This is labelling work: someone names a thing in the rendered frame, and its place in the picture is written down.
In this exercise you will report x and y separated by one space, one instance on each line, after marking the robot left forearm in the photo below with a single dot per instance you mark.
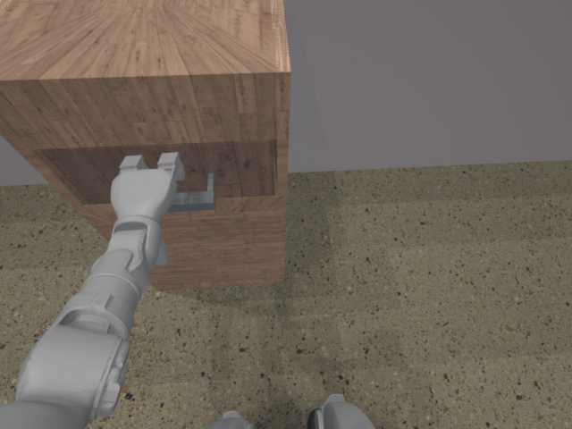
108 298

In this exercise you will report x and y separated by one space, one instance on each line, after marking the robot right shin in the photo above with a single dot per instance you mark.
334 397

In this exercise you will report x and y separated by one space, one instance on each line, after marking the cabinet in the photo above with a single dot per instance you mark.
108 73

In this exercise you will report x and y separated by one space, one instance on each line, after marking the drawer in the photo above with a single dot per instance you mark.
241 168

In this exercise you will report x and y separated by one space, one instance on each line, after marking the right robot thigh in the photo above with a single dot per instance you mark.
341 415

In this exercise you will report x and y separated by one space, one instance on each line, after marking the left robot hand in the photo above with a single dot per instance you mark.
138 190

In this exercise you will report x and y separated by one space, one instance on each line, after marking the robot left upper arm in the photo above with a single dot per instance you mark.
76 376

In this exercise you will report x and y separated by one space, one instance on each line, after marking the handle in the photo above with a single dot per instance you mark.
195 201

